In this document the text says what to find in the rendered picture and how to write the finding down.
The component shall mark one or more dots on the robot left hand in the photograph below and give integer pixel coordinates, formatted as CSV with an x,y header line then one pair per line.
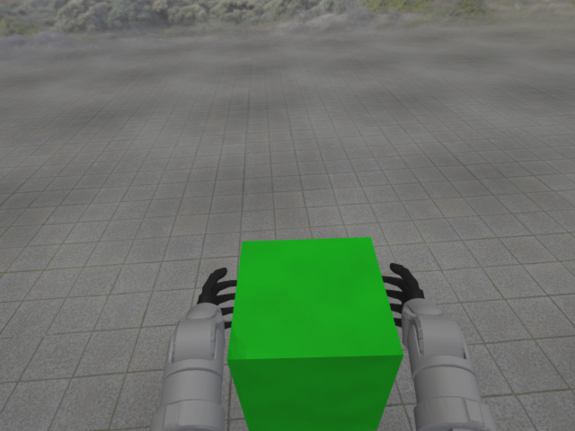
x,y
211,289

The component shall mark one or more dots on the robot right hand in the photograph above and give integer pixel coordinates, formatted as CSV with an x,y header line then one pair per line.
x,y
409,286

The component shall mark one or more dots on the robot right forearm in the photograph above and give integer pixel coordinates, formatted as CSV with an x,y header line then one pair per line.
x,y
447,393

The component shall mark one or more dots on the robot left forearm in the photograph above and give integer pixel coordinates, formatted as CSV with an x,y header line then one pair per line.
x,y
193,374

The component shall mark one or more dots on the carton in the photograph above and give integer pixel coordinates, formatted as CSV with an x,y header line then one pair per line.
x,y
313,344

